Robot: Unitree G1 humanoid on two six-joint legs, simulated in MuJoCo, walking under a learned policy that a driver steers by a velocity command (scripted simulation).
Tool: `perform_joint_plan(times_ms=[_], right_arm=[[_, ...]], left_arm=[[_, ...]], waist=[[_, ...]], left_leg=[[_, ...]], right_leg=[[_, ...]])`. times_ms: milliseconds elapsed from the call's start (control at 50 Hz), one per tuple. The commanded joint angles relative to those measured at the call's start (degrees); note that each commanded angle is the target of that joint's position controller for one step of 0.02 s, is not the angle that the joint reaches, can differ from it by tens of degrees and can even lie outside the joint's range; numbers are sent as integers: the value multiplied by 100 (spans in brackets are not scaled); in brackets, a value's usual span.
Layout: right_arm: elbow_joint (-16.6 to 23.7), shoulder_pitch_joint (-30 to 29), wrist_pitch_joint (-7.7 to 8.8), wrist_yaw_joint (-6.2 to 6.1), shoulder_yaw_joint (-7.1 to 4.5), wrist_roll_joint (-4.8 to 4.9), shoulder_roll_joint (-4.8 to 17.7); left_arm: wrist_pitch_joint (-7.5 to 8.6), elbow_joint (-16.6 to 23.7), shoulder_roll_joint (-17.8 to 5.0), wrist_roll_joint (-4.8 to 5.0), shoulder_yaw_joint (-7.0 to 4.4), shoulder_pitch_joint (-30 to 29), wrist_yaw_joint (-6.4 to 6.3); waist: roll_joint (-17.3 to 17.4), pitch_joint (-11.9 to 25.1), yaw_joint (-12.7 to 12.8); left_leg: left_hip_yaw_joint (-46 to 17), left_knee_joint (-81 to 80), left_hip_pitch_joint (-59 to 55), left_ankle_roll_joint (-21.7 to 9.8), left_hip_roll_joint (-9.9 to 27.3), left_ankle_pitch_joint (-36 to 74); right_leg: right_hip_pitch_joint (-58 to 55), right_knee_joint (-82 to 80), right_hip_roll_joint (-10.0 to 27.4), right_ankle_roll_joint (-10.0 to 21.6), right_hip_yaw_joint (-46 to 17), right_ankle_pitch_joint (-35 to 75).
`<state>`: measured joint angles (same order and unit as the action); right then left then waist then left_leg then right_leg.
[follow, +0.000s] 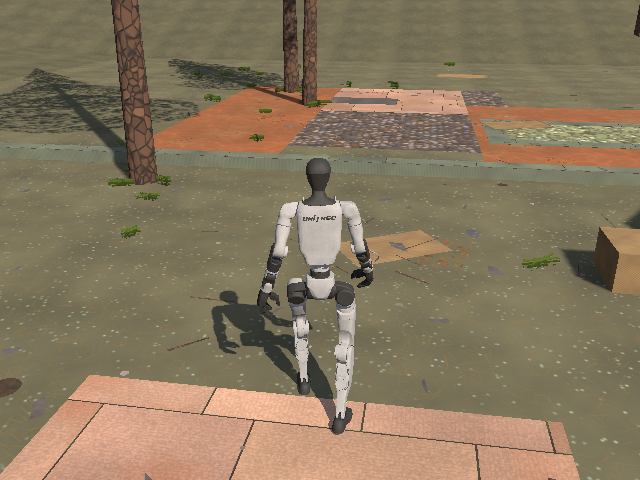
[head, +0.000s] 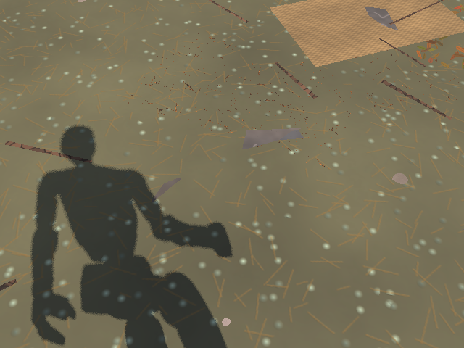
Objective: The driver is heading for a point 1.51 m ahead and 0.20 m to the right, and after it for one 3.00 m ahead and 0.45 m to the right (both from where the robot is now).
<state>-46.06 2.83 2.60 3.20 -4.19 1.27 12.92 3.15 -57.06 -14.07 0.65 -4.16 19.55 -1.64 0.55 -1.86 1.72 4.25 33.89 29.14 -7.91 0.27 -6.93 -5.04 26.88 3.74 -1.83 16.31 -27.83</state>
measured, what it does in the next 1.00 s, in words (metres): walks ahead: right foot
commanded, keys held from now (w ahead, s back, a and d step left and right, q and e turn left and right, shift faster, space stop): w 0.96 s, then w+e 0.04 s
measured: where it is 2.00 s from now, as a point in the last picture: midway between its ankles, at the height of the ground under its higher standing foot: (263, 151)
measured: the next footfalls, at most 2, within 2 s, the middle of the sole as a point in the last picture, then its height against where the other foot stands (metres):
right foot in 0.54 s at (288, 333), level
left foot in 1.08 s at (199, 242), level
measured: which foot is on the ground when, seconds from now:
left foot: down 0.00-0.56, up 0.58-1.00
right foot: up 0.00-0.52, down 0.54-1.00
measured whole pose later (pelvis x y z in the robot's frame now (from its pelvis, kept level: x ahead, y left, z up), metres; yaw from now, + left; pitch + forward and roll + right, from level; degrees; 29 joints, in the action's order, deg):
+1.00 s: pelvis +0.56 +0.00 +0.02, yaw +4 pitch +2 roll -2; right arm -48.8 2.2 4.2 1.0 -3.3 1.0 13.8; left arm 4.5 -57.0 -14.4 0.9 -3.4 19.9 0.0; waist 1.8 -0.4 4.6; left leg -0.9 31.6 34.9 -0.9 5.3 2.3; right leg -1.4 12.5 -2.5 1.5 2.8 -16.1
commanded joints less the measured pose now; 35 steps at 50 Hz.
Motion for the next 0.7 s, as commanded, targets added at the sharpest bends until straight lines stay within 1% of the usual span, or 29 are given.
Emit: perform_joint_plan(times_ms=[20,40,60,80,100,120,140,160,180,220,260,300,340,400,440,460,480,500,520,540,560,580,600,620,640,660,680,700], right_arm=[[-306,2202,34,-175,-561,10,1876],[-258,2513,72,-181,-419,-54,1456],[-240,2146,127,-190,-340,-99,1175],[-126,1596,171,-186,-269,-63,950],[-42,1139,193,-174,-190,-82,704],[2,940,217,-178,-122,-139,513],[-16,932,236,-179,-112,-153,516],[-50,980,263,-190,-126,-130,605],[-98,1055,290,-211,-143,-117,709],[-190,1257,310,-283,-173,-111,860],[-268,1418,284,-339,-162,-102,868],[-333,1542,267,-362,-146,-94,864],[-433,1729,262,-368,-140,-79,879],[-628,2006,230,-365,-145,-57,898],[-728,2095,178,-392,-166,-46,938],[-749,2063,152,-411,-179,-42,971],[-744,1978,130,-424,-194,-44,1022],[-721,1858,111,-431,-210,-44,1095],[-702,1715,82,-427,-193,-42,1085],[-631,1666,73,-422,-122,-78,948],[-603,2415,161,-359,54,-104,337],[-679,2367,293,-313,100,-50,339],[-539,1846,381,-286,-38,97,869],[-402,1385,417,-299,-39,146,948],[-364,1152,406,-338,-61,70,907],[-390,1224,341,-374,-106,5,861],[-441,1396,264,-386,-101,-13,729],[-475,1504,207,-397,-86,-19,593]], left_arm=[[216,547,-87,-145,124,445,128],[466,545,-484,131,66,41,219],[565,744,-767,344,-27,-664,242],[594,794,-736,281,-14,-888,203],[555,713,-750,138,-64,-950,149],[468,655,-752,85,-105,-790,142],[376,620,-667,68,-113,-633,144],[302,605,-566,46,-106,-556,137],[242,626,-508,15,-96,-623,121],[181,751,-482,-51,-86,-974,89],[182,848,-456,-63,-76,-1319,103],[213,925,-376,-37,-41,-1670,149],[235,1011,-305,-2,6,-2069,199],[263,1157,-335,38,44,-2482,286],[309,1264,-405,47,47,-2621,364],[331,1276,-468,50,34,-2559,397],[346,1245,-555,49,6,-2377,416],[353,1166,-687,36,-52,-2042,415],[351,953,-866,16,-154,-1322,393],[339,676,-1144,-42,-266,-281,352],[311,524,-1651,-130,-402,522,324],[277,453,-1299,-50,-278,646,336],[277,509,-995,22,-175,191,326],[269,653,-820,4,-115,-333,308],[276,703,-681,-61,-62,-720,324],[310,725,-540,-125,-9,-918,339],[318,701,-488,-143,12,-977,357],[329,666,-519,-122,8,-942,358]], waist=[[1343,1709,-564],[822,2396,-887],[603,1560,-950],[195,1081,-708],[-21,722,-484],[23,614,-275],[73,576,-153],[80,495,-85],[78,371,-57],[81,178,-124],[160,96,-231],[242,33,-357],[279,-85,-514],[332,-261,-655],[360,-299,-624],[396,-254,-538],[466,-134,-407],[569,104,-204],[549,530,197],[349,1249,610],[-889,2213,459],[-1490,2609,509],[-1132,1768,510],[-699,1104,379],[-325,608,193],[-397,427,-34],[-493,384,-173],[-528,351,-236]], left_leg=[[-3766,-727,-5163,-1552,1742,-255],[-4999,-1583,-5420,-1764,2158,-558],[-3972,-1632,-4880,-1383,1919,-89],[-3134,-1638,-3979,-1098,1672,389],[-2531,-1738,-3123,-923,1451,912],[-2162,-1912,-2592,-850,1292,1153],[-2026,-2083,-2321,-829,1230,1175],[-1881,-2223,-2144,-835,1197,1288],[-1723,-2341,-1997,-835,1183,1443],[-1458,-2479,-1987,-795,1120,1700],[-1188,-2504,-2088,-633,973,1771],[-944,-2525,-2109,-460,820,1583],[-869,-2576,-2188,-382,805,1183],[-972,-2439,-2759,-385,1053,1044],[-1057,-2195,-3258,-342,1291,1382],[-1073,-2051,-3439,-283,1372,1656],[-1054,-1852,-3535,-211,1397,2188],[-996,-1482,-3559,-142,1351,3138],[-813,-673,-3413,-28,1133,3947],[-623,654,-2584,144,841,3377],[-351,3029,-236,591,-27,979],[-1026,4064,771,612,-461,-2512],[-1219,4517,1368,500,-66,-2353],[-1000,4347,1422,433,265,-1824],[-872,3936,1217,435,502,-1393],[-905,3580,830,432,696,-1128],[-906,3405,525,449,764,-1008],[-868,3210,405,487,805,-959]], right_leg=[[4044,4742,-260,151,-664,-89],[4609,5496,-457,221,-1950,-634],[5083,5505,-139,355,-2037,-185],[4933,5003,179,436,-2007,388],[4581,4569,373,412,-1948,680],[4164,4334,505,397,-1988,889],[3923,4134,549,370,-1992,1002],[3869,3903,576,316,-1954,1072],[3945,3670,596,248,-1915,1219],[4295,3077,588,108,-1856,1776],[4459,2346,519,61,-1801,2502],[4308,1555,376,95,-1702,3183],[4164,950,225,142,-1586,3586],[4356,493,125,249,-1599,3481],[4514,296,84,396,-1638,3107],[4423,207,50,481,-1641,2889],[4115,159,-42,564,-1579,2667],[3548,165,-223,661,-1437,2458],[2533,62,-425,809,-1267,2531],[871,285,-33,1074,-1677,2741],[-1552,164,1483,1983,-4128,1990],[-2019,-804,1915,2219,-5862,1327],[-1408,-942,1712,1894,-5228,784],[-472,-1088,1518,1692,-4444,942],[471,-1311,1313,1601,-3884,1370],[1063,-1479,1120,1505,-3497,1751],[1410,-1642,1004,1489,-3261,1899],[1597,-1778,951,1523,-3068,2039]])
Velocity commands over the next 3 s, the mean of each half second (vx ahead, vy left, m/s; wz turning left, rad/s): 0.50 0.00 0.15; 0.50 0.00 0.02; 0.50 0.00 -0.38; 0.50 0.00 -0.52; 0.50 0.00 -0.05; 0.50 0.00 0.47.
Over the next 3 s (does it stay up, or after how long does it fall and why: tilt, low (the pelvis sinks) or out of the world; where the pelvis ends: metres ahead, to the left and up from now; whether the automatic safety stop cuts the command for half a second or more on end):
stays up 1.60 -0.28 0.02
